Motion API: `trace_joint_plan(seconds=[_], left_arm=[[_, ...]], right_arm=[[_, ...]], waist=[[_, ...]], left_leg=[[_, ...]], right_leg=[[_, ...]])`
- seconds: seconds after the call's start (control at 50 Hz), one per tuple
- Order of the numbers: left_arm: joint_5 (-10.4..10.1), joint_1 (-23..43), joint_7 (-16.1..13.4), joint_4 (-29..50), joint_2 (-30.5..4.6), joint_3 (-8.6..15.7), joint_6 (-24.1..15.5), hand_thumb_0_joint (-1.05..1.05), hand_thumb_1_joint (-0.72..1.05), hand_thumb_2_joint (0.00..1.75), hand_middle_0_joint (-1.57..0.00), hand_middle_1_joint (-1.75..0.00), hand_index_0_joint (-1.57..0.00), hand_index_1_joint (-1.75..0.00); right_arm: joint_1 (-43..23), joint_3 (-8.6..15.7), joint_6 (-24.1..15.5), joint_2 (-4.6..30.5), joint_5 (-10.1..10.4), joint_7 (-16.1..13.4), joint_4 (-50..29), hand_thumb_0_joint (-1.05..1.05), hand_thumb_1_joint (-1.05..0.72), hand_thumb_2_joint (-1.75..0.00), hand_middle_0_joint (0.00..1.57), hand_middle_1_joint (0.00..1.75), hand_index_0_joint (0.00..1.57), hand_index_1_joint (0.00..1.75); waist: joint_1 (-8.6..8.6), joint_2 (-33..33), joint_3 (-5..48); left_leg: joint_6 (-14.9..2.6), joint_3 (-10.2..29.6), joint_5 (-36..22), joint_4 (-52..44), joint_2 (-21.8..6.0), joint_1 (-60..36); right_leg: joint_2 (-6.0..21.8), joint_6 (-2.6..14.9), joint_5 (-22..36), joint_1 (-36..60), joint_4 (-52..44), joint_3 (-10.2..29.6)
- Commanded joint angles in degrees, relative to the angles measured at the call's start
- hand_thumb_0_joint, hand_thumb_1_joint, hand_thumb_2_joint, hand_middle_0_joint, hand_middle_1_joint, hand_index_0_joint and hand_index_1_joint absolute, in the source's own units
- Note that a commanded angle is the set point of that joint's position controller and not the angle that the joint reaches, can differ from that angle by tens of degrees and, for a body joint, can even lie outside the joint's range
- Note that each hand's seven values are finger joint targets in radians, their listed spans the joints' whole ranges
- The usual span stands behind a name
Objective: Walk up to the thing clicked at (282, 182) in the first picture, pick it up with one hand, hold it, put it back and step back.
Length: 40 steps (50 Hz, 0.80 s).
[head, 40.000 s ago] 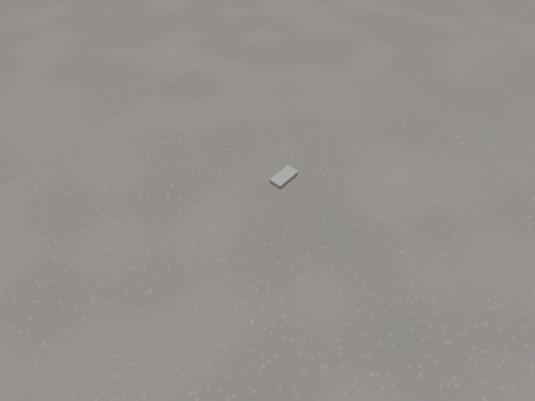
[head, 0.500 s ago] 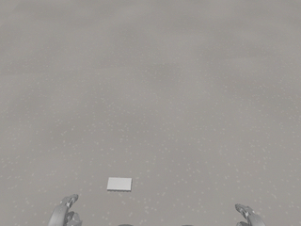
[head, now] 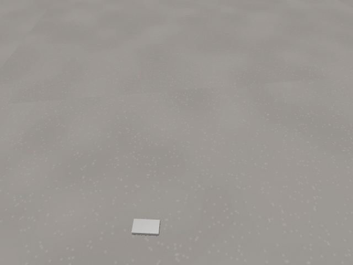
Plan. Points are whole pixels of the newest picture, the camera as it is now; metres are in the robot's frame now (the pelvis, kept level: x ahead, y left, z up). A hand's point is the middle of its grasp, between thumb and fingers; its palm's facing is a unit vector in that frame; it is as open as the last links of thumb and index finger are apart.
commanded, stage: stand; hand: left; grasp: from above
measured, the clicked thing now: (146, 226) +0.45 +0.21 -0.77
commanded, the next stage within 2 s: step back in 1.80 s
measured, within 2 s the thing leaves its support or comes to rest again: neither
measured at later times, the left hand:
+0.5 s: hand out of the picture +0.05 +0.23 -0.16, palm faces +0.01 -0.94 -0.33, open 7.4 cm
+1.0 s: hand out of the picture +0.08 +0.22 -0.15, palm faces +0.01 -0.94 -0.33, open 7.4 cm
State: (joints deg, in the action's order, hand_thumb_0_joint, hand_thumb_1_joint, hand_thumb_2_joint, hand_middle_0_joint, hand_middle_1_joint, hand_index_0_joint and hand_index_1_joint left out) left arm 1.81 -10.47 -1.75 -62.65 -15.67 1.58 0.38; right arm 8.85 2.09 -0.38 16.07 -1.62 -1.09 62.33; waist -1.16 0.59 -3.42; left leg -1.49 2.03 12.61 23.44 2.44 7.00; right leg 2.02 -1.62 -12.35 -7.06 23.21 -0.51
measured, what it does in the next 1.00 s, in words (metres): stands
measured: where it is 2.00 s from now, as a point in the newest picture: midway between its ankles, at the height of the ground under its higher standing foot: outside the picture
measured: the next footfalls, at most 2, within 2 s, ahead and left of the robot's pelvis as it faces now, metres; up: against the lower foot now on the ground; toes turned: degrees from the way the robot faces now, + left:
none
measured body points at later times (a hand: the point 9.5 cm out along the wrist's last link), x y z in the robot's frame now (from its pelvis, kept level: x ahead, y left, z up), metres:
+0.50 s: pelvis +0.00 -0.01 +0.00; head +0.00 -0.02 +0.45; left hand +0.05 +0.28 -0.13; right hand +0.06 -0.30 -0.14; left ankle +0.00 +0.10 -0.74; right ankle +0.01 -0.14 -0.74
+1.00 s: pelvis +0.01 -0.02 +0.01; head +0.02 -0.03 +0.45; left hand +0.08 +0.27 -0.13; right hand +0.09 -0.31 -0.14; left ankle +0.00 +0.10 -0.74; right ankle +0.01 -0.14 -0.74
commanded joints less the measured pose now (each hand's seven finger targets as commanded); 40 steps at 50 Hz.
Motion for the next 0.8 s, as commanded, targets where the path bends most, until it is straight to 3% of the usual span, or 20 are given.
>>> trace_joint_plan(seconds=[0.0, 0.24, 0.32, 0.4, 0.62, 0.7, 0.78], left_arm=[[-0.18, 2.63, -0.90, 2.33, -11.10, 2.38, -1.35, 0.00, 0.90, 0.90, -0.20, -0.30, -0.20, -0.30], [-0.34, 3.55, -0.59, -0.39, -12.05, 1.98, -1.49, 0.00, 0.90, 0.90, -0.20, -0.30, -0.20, -0.30], [-0.41, 4.45, -0.39, -0.77, -12.82, 2.08, -1.54, 0.00, 0.90, 0.90, -0.20, -0.30, -0.20, -0.30], [-0.47, 4.87, -0.28, -0.93, -13.14, 2.11, -1.74, 0.00, 0.90, 0.90, -0.20, -0.30, -0.20, -0.30], [-0.74, 5.45, 0.08, -1.26, -13.22, 1.96, -1.67, 0.00, 0.90, 0.90, -0.20, -0.30, -0.20, -0.30], [-0.82, 5.53, 0.14, -1.26, -12.99, 1.85, -1.88, 0.00, 0.90, 0.90, -0.20, -0.30, -0.20, -0.30], [-0.97, 5.98, 0.18, -1.29, -13.42, 2.03, -1.78, 0.00, 0.90, 0.90, -0.20, -0.30, -0.20, -0.30]], right_arm=[[-1.81, 1.89, -1.15, 10.88, 0.15, -1.00, -2.65, 0.00, -0.90, -0.90, 0.20, 0.30, 0.20, 0.30], [-3.34, 1.43, -0.98, 11.69, 0.29, -0.57, -0.92, 0.00, -0.90, -0.90, 0.20, 0.30, 0.20, 0.30], [-2.67, 1.22, -0.74, 11.84, 0.23, -0.42, -0.48, 0.00, -0.90, -0.90, 0.20, 0.30, 0.20, 0.30], [-3.13, 0.95, -0.93, 11.71, 0.33, -0.43, -0.55, 0.00, -0.90, -0.90, 0.20, 0.30, 0.20, 0.30], [-2.99, 0.47, -1.07, 12.64, 0.50, -0.41, 0.18, 0.00, -0.90, -0.90, 0.20, 0.30, 0.20, 0.30], [-3.46, 0.45, -1.29, 13.10, 0.57, -0.48, 0.04, 0.00, -0.90, -0.90, 0.20, 0.30, 0.20, 0.30], [-2.86, 0.29, -1.29, 13.27, 0.55, -0.65, 0.59, 0.00, -0.90, -0.90, 0.20, 0.30, 0.20, 0.30]], waist=[[0.19, -0.21, 1.93], [0.03, -1.27, 1.24], [0.54, -0.71, 0.01], [0.46, -0.96, 1.56], [0.51, -0.06, 1.86], [0.51, -0.66, 3.81], [0.60, -0.22, 3.67]], left_leg=[[-0.42, 7.29, -6.33, -7.38, -7.22, 1.37], [-0.24, 7.07, -4.17, -8.44, -7.63, 0.33], [-0.15, 6.60, -0.68, -8.60, -7.17, 2.33], [-0.10, 6.48, -4.27, -8.23, -7.46, 1.42], [0.04, 6.49, -4.29, -8.45, -7.78, 1.77], [-0.05, 6.20, -10.80, -7.34, -8.26, -0.67], [-0.04, 5.88, -10.74, -7.51, -8.31, -0.25]], right_leg=[[4.26, 2.21, 5.67, 1.88, -4.54, 4.25], [4.53, 2.25, 2.99, 1.18, -7.04, 4.34], [4.42, 2.06, 0.52, 1.11, -8.06, 4.99], [4.87, 2.39, 3.19, 2.02, -7.79, 5.14], [4.73, 2.51, 3.76, 2.65, -7.72, 4.95], [4.99, 2.50, 8.20, 3.17, -7.60, 4.87], [5.27, 2.61, 9.92, 4.07, -7.21, 5.06]])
